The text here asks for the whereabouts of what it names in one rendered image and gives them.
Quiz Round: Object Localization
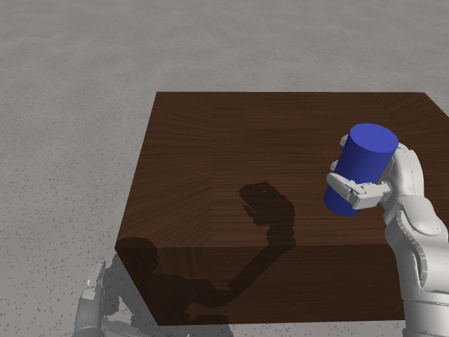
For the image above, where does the can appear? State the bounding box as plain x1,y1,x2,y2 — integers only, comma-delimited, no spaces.
324,123,399,217

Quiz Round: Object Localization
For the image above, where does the left robot hand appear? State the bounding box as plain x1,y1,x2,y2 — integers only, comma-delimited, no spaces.
74,258,151,337

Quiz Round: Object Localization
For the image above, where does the right robot hand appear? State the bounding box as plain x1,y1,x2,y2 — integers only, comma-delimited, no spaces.
326,134,424,210

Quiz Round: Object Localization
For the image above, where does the right robot arm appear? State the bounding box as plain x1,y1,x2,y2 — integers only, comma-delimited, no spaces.
383,195,449,337

